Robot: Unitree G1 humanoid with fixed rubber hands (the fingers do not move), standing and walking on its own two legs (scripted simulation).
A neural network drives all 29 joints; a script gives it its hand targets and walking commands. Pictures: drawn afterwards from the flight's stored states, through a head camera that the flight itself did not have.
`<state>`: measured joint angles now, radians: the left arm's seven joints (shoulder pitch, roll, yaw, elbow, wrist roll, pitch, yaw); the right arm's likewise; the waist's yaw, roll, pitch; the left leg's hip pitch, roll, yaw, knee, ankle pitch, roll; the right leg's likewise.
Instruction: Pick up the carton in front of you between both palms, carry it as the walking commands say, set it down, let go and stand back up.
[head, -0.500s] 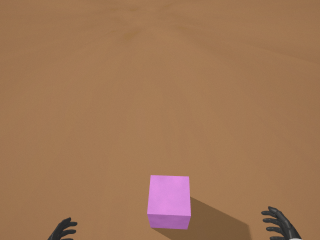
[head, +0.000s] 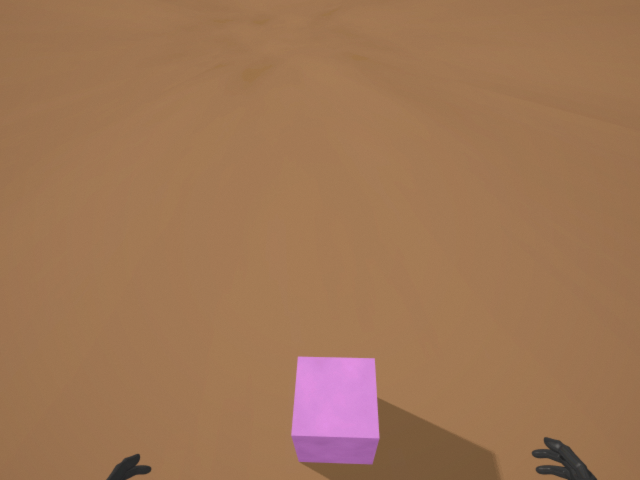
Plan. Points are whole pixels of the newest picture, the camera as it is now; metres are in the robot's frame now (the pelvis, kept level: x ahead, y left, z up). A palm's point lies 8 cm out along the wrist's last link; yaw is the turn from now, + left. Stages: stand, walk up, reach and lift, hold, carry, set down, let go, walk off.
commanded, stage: stand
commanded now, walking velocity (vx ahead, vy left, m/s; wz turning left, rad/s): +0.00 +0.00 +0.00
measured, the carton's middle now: (335, 411) +0.42 +0.00 -0.65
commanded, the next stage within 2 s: none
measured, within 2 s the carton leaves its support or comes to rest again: neither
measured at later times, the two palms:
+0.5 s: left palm out of the picture +0.08 +0.30 -0.09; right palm out of the picture +0.08 -0.30 -0.10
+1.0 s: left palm out of the picture +0.07 +0.32 -0.10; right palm out of the picture +0.06 -0.30 -0.10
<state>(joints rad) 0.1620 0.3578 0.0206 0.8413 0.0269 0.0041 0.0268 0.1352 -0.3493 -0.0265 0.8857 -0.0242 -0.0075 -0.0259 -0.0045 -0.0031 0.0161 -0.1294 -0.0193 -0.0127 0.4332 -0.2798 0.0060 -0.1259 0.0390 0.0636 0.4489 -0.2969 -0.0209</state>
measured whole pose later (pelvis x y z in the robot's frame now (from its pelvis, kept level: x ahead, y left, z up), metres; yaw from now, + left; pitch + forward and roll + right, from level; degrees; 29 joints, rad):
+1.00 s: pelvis -0.03 +0.01 +0.01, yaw +0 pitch -3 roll +0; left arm 0.13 0.39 0.00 1.01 0.02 -0.01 0.01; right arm 0.11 -0.38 -0.01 1.05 -0.02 -0.01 -0.01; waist -0.01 0.00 0.04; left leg -0.10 -0.02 -0.02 0.34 -0.19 0.01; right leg -0.09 0.03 0.06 0.35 -0.20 -0.01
